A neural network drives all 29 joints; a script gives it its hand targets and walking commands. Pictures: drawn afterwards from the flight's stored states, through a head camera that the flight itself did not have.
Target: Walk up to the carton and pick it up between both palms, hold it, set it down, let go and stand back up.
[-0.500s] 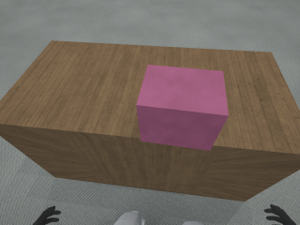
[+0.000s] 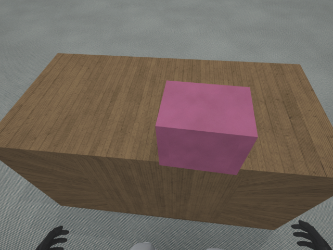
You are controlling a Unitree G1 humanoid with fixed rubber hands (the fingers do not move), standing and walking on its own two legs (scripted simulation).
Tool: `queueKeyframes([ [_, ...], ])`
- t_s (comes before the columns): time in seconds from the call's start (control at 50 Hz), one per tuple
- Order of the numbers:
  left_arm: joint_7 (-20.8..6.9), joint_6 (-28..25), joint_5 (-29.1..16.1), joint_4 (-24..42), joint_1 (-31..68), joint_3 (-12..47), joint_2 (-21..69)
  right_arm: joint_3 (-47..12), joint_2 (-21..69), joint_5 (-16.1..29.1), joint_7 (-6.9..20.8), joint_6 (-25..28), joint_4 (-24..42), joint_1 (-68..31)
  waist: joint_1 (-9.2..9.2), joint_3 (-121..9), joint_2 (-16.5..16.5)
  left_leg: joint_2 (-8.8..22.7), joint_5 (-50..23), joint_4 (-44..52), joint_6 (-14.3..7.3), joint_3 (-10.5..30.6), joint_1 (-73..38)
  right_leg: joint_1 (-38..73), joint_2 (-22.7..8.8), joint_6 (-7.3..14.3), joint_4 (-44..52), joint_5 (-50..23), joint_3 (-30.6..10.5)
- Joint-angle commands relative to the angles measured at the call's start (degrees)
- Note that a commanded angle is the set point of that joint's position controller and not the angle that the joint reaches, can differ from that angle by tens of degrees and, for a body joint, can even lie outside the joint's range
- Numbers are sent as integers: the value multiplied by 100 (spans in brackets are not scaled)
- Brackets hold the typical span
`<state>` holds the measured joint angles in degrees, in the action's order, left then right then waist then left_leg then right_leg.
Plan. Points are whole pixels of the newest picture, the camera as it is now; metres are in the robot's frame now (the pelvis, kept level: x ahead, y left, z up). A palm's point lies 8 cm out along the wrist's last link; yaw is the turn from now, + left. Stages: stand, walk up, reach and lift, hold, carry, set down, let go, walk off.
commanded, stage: walk up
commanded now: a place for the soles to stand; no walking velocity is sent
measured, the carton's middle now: (202, 128) +0.44 -0.07 +0.00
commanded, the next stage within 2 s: reach and lift in 0.26 s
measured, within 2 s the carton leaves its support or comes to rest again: neither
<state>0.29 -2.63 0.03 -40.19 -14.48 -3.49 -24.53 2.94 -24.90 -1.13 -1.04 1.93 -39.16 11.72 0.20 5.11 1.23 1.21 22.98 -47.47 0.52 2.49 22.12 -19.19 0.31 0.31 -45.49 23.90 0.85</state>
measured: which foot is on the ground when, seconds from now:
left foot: down 0.00-1.00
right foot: down 0.00-1.00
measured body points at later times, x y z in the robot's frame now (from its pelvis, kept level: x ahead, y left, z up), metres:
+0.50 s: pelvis -0.01 -0.01 +0.00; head +0.02 -0.01 +0.45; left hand +0.16 +0.28 -0.08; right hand +0.13 -0.33 -0.08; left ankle +0.03 +0.13 -0.70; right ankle +0.01 -0.13 -0.70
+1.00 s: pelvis -0.02 +0.00 +0.02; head -0.05 +0.02 +0.47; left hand +0.19 +0.27 -0.03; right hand +0.14 -0.28 -0.02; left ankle +0.03 +0.13 -0.71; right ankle +0.01 -0.13 -0.70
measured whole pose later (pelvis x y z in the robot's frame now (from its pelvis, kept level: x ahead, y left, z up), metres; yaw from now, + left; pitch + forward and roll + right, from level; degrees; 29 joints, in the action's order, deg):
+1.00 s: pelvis -0.02 +0.00 +0.02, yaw +0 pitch -7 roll -1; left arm 1.1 10.1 -0.3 -29.1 -6.3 -2.8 -17.8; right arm 7.3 -15.2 1.8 1.6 16.5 -41.6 11.8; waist 0.4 3.1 -1.7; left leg 0.7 15.1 -34.1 1.0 2.5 11.8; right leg -8.9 -0.3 0.3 -32.5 16.4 0.9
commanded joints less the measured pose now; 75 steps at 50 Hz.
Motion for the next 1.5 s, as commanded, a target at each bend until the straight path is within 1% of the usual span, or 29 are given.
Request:
queueKeyframes([
  [0.0,17,-134,59,-65,58,-168,-1059,179,-1123,43,47,194,18,-554,-66,-1029,215,588,-1317,1160,-686,810,-483,242,-451,437,1007,-1247,-964],
  [0.04,11,-162,88,57,310,-196,-1128,109,-1050,15,31,181,-52,-493,5,-604,-288,392,-1111,1059,-549,512,-171,145,-540,570,1088,-1494,-1125],
  [0.08,-7,-158,107,18,350,-190,-1220,194,-1056,33,29,171,-127,-420,104,-859,-241,268,-812,912,-420,389,-644,-89,-808,712,1235,-1359,-1538],
  [0.14,-11,-98,99,4,510,-128,-1053,145,-1145,-2,39,180,-21,-654,11,-376,206,382,-403,1379,-606,776,-260,-350,-454,465,1155,-968,-1045],
  [0.16,-22,-113,135,-29,441,-114,-1020,189,-1063,4,52,165,-32,-573,52,-457,-106,538,-388,1359,-605,744,-136,-91,-351,485,1050,-842,-970],
  [0.24,-27,-174,88,21,344,-185,-1149,165,-1123,-9,46,206,-133,-446,62,-678,-95,535,-603,1436,-594,757,-284,-24,-403,452,1170,-1079,-1140],
  [0.26,155,1026,200,509,2355,10,-622,998,-271,-785,274,1277,-2143,-1467,240,198,200,200,276,1710,125,-370,686,-383,96,160,667,-210,399],
  [0.3,212,1629,310,944,1947,-121,-268,1079,-669,-789,462,1601,-2380,-956,403,290,319,487,201,1813,-111,-443,1033,381,138,168,391,-778,415],
  [0.36,204,1661,124,1802,1952,-268,-439,1132,-677,-514,385,1999,-1870,-1173,138,-817,-316,73,-1343,1167,63,-453,-794,20,-96,292,1031,-1593,196],
  [0.38,195,1675,3,2065,1960,-231,-538,1254,-720,-470,338,2115,-1585,-1179,283,-1152,-446,79,-1257,1183,29,-444,-1276,5,-70,264,1110,-1705,323],
  [0.4,213,1591,84,2088,1740,-246,-463,1156,-714,-409,358,2167,-1503,-898,183,-1157,-564,77,-1545,1325,9,-437,-1331,172,5,287,1171,-2070,304],
  [0.48,237,1380,172,2311,1082,-573,-482,701,-454,57,314,2310,-802,-480,-91,-1837,-583,-181,-2394,1537,-15,-485,-1535,1207,-21,137,1346,-3657,12],
  [0.52,206,1371,135,2088,1098,-626,-534,768,-383,-43,264,2289,-689,-453,-39,-1372,-895,-162,-1853,1716,-57,-525,-1297,1194,-83,84,1505,-3020,-12],
  [0.58,169,1274,64,2171,989,-601,-351,500,-172,67,203,2252,-183,-515,-274,-1030,-1017,-302,-1654,2100,-125,-678,-1100,1365,-124,0,1833,-2940,-200],
  [0.7,101,1152,-107,1956,1347,-137,-103,353,195,136,182,1971,18,-288,-72,-409,-554,-287,-905,2256,-30,-718,-1686,430,-154,123,2333,-940,-241],
  [0.8,-4,1271,-240,2087,1346,43,-35,383,321,408,49,1678,681,-384,-17,-107,-866,-347,-849,2191,-92,-642,-2759,-526,-384,293,2925,85,-241],
  [0.84,91,1171,-344,2641,1591,168,60,470,346,385,95,1679,920,-462,-29,-489,-444,-237,-1073,2395,-9,-614,-2449,-189,-235,245,2713,-437,-138],
  [0.88,104,980,-524,2639,1481,200,189,445,458,416,134,1691,1352,-651,-92,-344,-709,-205,-792,2558,-57,-633,-2296,-95,-212,242,2806,-210,-110],
  [0.92,145,904,-638,2790,1447,342,134,664,487,405,151,1578,1474,-572,120,-451,-572,-84,-371,2882,-77,-555,-1954,304,-37,180,2660,-333,52],
  [0.96,232,844,-534,2627,1284,343,334,633,279,398,265,1519,1354,-649,-59,-328,102,122,-341,3286,-7,-552,-1413,849,96,109,2498,-851,142],
  [1.04,245,497,-625,2688,1168,505,466,580,507,555,291,1542,1340,-584,106,-495,-64,57,-446,3251,64,-558,-1611,892,30,103,2652,-802,35],
  [1.06,263,389,-595,2749,1482,578,446,661,445,582,253,1526,1574,-769,182,-449,46,210,366,3465,-92,-480,-972,1261,202,23,2416,-475,168],
  [1.08,336,335,-504,2496,1460,548,534,514,424,659,318,1490,1543,-832,9,-419,316,272,242,3611,-105,-445,-876,1450,209,40,2347,-698,109],
  [1.14,375,90,-668,2520,1465,540,537,350,652,793,401,1576,1875,-981,-72,-454,103,90,88,3414,-16,-533,-1108,1198,20,88,2587,-489,-91],
  [1.16,397,-8,-685,2609,1214,672,702,484,616,806,380,1538,1666,-700,110,-604,99,134,-61,3491,-5,-448,-1390,1273,110,59,2541,-693,10],
  [1.22,257,-302,-867,2575,1095,622,503,311,860,805,258,1664,2128,-486,105,-720,-491,-88,-379,3189,-41,-613,-1794,950,-8,33,2801,-591,-113],
  [1.26,231,-450,-882,2521,647,437,542,80,907,933,175,1731,2306,-199,-100,-797,-535,-188,-1303,3019,-4,-610,-1830,1130,-96,-5,2776,-1371,-236],
  [1.38,87,-1071,-1005,2854,489,642,409,59,1078,1109,11,1892,2501,181,88,-788,-361,-253,-1755,2804,96,-495,-2216,1097,-64,-40,2783,-1930,-295],
  [1.48,21,-1523,-1195,3018,524,669,241,-81,1089,1298,-77,2097,2832,94,-48,-731,-423,-312,-1587,2782,63,-376,-1766,1327,-99,-96,2657,-2104,-325],
])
